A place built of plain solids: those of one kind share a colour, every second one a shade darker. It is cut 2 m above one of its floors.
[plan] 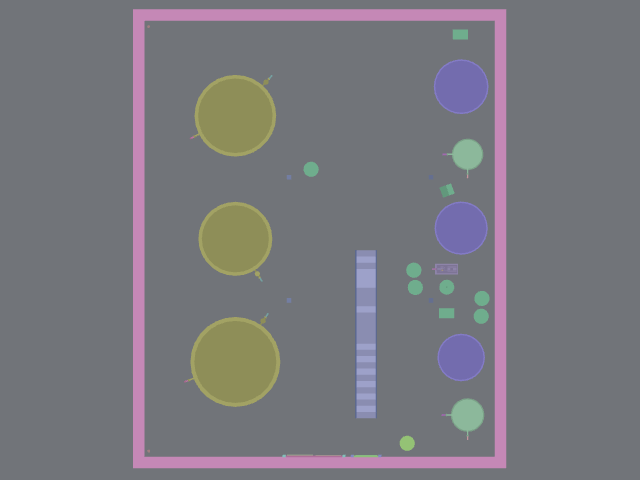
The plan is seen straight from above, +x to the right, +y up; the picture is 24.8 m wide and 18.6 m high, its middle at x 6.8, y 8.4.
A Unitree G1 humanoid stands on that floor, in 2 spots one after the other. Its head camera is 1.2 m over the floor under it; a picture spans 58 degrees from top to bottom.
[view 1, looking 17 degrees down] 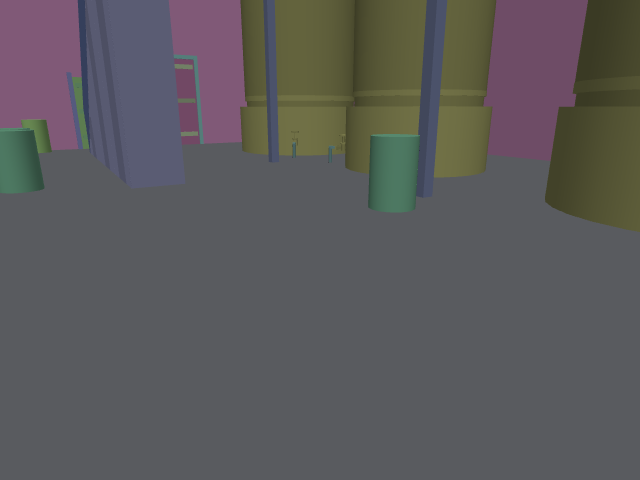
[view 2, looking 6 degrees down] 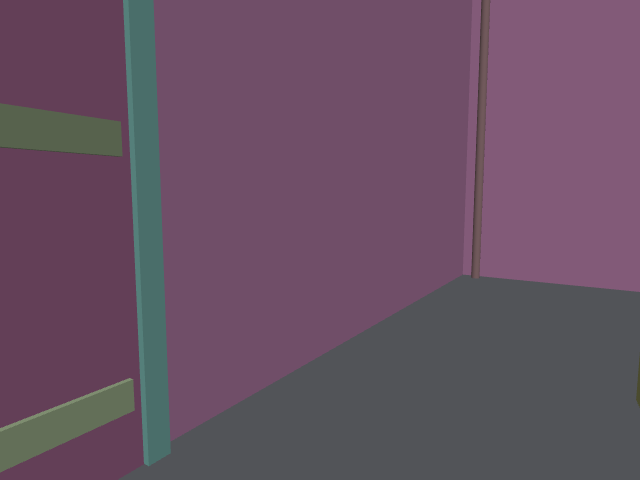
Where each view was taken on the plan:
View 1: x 10.05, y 15.19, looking -122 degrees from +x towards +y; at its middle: ground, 4.10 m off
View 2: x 6.57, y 1.70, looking -147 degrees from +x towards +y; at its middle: wall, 3.14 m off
